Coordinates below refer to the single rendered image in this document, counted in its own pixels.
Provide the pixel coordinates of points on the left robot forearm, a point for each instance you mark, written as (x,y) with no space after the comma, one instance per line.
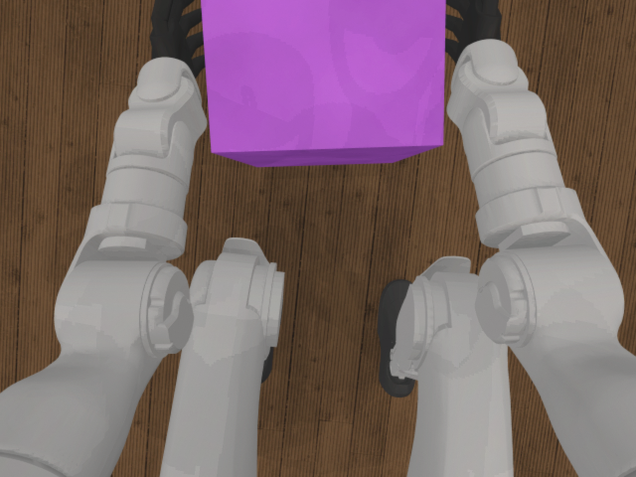
(140,217)

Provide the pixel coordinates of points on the carton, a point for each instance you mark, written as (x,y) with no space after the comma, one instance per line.
(324,82)

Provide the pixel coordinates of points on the robot left hand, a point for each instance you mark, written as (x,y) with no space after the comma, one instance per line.
(170,29)

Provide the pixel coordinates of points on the right robot forearm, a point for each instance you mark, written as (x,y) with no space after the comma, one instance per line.
(522,199)

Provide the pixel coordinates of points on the robot right upper arm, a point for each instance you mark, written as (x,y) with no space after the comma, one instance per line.
(559,309)

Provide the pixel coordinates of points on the left robot thigh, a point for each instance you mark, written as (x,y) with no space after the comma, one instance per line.
(212,430)

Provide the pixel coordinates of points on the robot left shin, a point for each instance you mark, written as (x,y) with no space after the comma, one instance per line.
(202,276)

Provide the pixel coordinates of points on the robot right hand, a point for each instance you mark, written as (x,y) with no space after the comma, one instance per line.
(482,20)

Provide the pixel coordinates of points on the robot left upper arm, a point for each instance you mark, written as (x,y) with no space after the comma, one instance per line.
(116,321)

